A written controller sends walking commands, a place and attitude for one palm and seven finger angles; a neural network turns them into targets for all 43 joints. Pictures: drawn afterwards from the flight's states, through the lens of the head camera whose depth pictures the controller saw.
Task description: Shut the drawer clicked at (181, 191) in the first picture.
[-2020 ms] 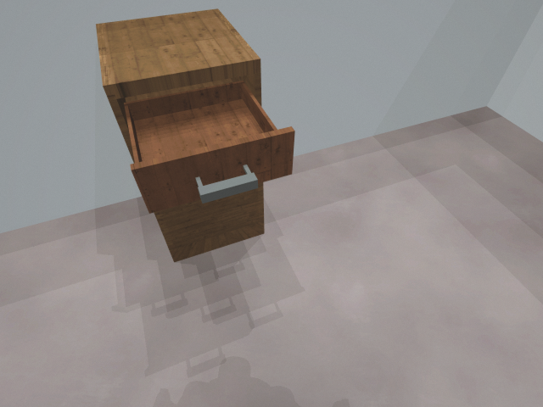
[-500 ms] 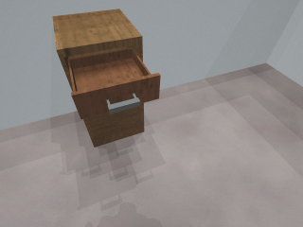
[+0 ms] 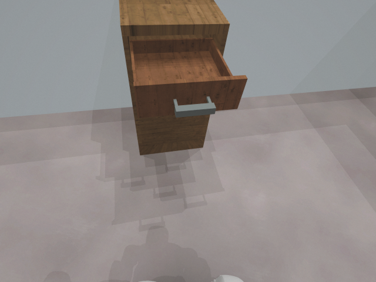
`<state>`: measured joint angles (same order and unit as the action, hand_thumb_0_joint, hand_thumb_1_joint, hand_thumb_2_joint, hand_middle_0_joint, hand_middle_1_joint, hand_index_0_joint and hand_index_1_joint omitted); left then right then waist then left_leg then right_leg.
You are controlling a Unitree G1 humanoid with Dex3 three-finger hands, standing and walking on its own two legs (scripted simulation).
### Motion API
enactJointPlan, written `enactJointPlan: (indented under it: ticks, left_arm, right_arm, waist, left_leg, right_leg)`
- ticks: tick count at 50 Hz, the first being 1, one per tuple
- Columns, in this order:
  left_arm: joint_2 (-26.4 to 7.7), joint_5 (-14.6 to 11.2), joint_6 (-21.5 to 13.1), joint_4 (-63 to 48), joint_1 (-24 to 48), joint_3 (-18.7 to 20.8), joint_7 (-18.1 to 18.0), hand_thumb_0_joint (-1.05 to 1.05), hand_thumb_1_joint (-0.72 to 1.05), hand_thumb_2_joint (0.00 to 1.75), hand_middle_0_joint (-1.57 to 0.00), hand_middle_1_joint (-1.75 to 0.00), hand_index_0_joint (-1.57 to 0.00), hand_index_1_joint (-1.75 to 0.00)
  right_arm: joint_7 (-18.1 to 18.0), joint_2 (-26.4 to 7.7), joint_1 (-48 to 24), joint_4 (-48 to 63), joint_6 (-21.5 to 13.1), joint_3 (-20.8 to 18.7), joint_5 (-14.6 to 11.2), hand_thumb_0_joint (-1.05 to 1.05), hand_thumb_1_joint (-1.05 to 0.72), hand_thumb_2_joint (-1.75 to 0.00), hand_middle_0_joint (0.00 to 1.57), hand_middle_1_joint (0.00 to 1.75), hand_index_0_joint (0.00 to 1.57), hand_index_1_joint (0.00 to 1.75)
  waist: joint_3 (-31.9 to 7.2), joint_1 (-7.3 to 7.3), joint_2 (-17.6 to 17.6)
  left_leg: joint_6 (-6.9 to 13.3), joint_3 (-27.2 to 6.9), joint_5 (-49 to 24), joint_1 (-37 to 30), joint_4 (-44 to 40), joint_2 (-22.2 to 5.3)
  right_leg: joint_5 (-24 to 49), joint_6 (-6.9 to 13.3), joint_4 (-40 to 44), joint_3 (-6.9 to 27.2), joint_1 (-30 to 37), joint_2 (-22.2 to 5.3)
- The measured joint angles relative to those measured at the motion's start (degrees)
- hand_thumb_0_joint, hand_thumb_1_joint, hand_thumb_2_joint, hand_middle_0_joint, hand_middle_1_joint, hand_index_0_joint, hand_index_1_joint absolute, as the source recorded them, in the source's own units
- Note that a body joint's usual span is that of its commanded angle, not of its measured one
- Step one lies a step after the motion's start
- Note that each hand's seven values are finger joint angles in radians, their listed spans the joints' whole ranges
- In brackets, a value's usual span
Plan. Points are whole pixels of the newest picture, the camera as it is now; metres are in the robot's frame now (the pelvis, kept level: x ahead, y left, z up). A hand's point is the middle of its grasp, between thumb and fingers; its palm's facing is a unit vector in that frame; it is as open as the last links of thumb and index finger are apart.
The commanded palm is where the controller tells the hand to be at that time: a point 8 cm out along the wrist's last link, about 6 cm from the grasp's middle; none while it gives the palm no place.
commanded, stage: turn to face it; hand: left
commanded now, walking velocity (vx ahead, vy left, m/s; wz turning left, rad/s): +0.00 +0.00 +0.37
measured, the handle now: (193, 105) +0.65 +0.01 -0.05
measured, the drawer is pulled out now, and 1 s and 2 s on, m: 0.30 0.30 0.30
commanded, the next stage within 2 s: take the last steps up to it in 0.38 s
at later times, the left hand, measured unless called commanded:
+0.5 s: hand out of the picture -0.04 +0.16 -0.15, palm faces +0.21 -0.94 -0.27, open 7.4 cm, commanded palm none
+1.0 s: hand out of the picture +0.01 +0.15 -0.17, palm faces +0.16 -0.97 -0.15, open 7.4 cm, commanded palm none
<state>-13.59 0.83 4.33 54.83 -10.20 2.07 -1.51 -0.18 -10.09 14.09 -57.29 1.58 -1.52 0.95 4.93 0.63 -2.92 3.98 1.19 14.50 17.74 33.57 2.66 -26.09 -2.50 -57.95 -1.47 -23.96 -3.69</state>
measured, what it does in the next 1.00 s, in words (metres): steps on the spot: right foot, then left foot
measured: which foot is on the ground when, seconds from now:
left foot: down 0.00-0.36, up 0.38-0.68, down 0.70-1.00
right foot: up 0.00-0.34, down 0.36-0.70, up 0.72-1.00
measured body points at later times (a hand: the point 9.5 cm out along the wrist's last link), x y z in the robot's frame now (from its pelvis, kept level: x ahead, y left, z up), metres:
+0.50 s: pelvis -0.04 -0.04 +0.01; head -0.03 -0.05 +0.46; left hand -0.05 +0.21 -0.13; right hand +0.05 -0.29 -0.14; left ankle -0.04 +0.08 -0.66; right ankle -0.04 -0.15 -0.73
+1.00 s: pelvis +0.02 -0.04 +0.01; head +0.04 -0.02 +0.46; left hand +0.00 +0.20 -0.15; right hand -0.01 -0.27 -0.14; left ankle -0.09 +0.09 -0.73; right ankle +0.12 -0.17 -0.69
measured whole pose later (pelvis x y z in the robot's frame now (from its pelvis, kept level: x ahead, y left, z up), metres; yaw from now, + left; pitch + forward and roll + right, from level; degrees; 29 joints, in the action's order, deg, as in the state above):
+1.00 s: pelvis +0.02 -0.04 +0.01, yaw +8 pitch +0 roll +0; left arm -11.7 1.4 2.5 60.3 -15.1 3.7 2.5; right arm -2.0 -7.3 23.1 -64.9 -2.4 -2.1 2.0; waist 2.6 0.8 -2.0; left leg -3.2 7.1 19.0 0.8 20.9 -5.3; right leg -15.0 -1.4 -45.5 -4.9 -28.6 -6.3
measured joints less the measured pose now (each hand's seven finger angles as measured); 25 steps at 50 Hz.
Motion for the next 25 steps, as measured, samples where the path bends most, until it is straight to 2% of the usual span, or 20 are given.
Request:
enactJointPlan:
  ticks: [3, 8, 14, 17, 18, 21, 23, 25]
  left_arm:
    - [0.2, -0.1, -0.4, 0.1, -0.3, 0.5, 0.2, 0.0, 0.9, 0.9, -0.2, -0.3, -0.2, -0.3]
    - [0.6, -0.2, -0.3, 0.1, -0.6, 0.9, 0.1, 0.0, 0.91, 0.9, -0.2, -0.3, -0.2, -0.3]
    - [1.2, -0.4, -0.4, -0.2, -0.8, 0.7, -0.1, 0.0, 0.91, 0.9, -0.2, -0.3, -0.2, -0.3]
    - [1.5, -0.5, -1.3, -0.6, -1.9, 0.3, -0.3, 0.0, 0.91, 0.9, -0.2, -0.3, -0.2, -0.3]
    - [1.4, -0.3, -1.8, -0.8, -2.6, 0.2, -0.4, 0.0, 0.91, 0.9, -0.2, -0.3, -0.2, -0.3]
    - [2.5, 0.2, -2.0, -0.5, -4.2, -0.2, -0.6, 0.0, 0.91, 0.9, -0.2, -0.3, -0.2, -0.3]
    - [2.8, 0.3, -2.3, -0.1, -5.5, -0.3, -0.7, 0.0, 0.9, 0.9, -0.2, -0.3, -0.2, -0.3]
    - [2.9, 0.4, -2.6, 0.3, -6.4, -0.5, -0.6, 0.0, 0.9, 0.9, -0.2, -0.3, -0.2, -0.3]
  right_arm:
    - [-0.4, 0.8, 0.5, 0.0, -0.2, 0.1, 0.0, 0.0, -0.9, -0.9, 0.21, 0.3, 0.2, 0.3]
    - [-0.8, 0.8, 0.6, 0.4, -0.1, -0.4, 0.0, 0.0, -0.9, -0.9, 0.21, 0.3, 0.2, 0.3]
    - [-0.7, -0.3, 0.0, 0.5, 0.7, -1.3, 0.2, 0.0, -0.9, -0.9, 0.21, 0.3, 0.2, 0.3]
    - [-0.4, -1.1, -0.1, 0.5, 1.1, -1.8, 0.1, 0.0, -0.9, -0.9, 0.21, 0.3, 0.2, 0.3]
    - [-0.3, -1.2, -0.2, 0.6, 1.3, -2.0, -0.2, 0.0, -0.9, -0.9, 0.21, 0.3, 0.2, 0.3]
    - [0.0, -2.3, -0.6, 0.6, 2.5, -2.9, -0.1, 0.0, -0.9, -0.9, 0.21, 0.3, 0.2, 0.3]
    - [0.3, -2.9, -0.9, 0.6, 2.8, -3.2, 0.0, 0.0, -0.9, -0.9, 0.21, 0.3, 0.2, 0.3]
    - [0.4, -3.2, -1.1, 0.7, 2.6, -3.3, -0.1, 0.0, -0.91, -0.9, 0.2, 0.3, 0.2, 0.3]
  waist:
    - [-0.4, 0.04, 0.6]
    - [-1.2, 0.57, 1.9]
    - [-2.4, 1.06, 3.2]
    - [-3.3, 0.58, 3.5]
    - [-3.7, 0.19, 3.0]
    - [-3.7, -0.43, 4.2]
    - [-3.6, -0.67, 4.1]
    - [-3.2, -0.64, 3.8]
  left_leg:
    - [0.2, -1.4, -3.2, -0.7, -4.5, 0.2]
    - [0.0, -3.7, -6.4, -0.9, -8.4, 0.6]
    - [-1.0, -6.2, -8.6, 0.1, -9.6, 1.3]
    - [-2.1, -7.0, -9.0, 1.1, -8.8, 2.1]
    - [-2.6, -6.7, -7.4, 2.3, -6.9, 2.7]
    - [-4.0, -5.6, 5.2, 7.4, 8.2, 2.5]
    - [-4.4, -4.2, 6.8, 9.9, 19.1, 1.7]
    - [-5.1, -3.1, 7.0, 10.4, 25.1, 0.4]
  right_leg:
    - [2.1, -0.7, -2.7, 0.4, -1.4, 0.6]
    - [1.6, -1.3, 2.5, 0.9, 0.6, 1.2]
    - [0.7, -0.3, 13.9, 1.5, 6.2, 2.6]
    - [5.3, 0.7, 25.3, 0.8, 11.6, 3.1]
    - [6.8, 1.6, 29.4, 1.1, 13.1, 2.6]
    - [8.6, 3.0, 28.8, -0.3, 13.2, 2.6]
    - [8.9, 3.1, 29.4, -0.8, 13.9, 2.1]
    - [9.1, 3.1, 29.7, -1.5, 14.4, 1.6]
